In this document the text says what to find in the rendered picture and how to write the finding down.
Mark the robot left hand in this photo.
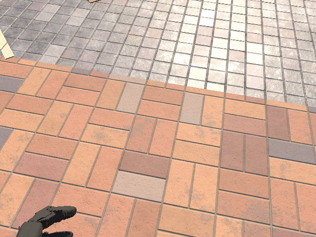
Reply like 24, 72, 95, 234
16, 205, 77, 237

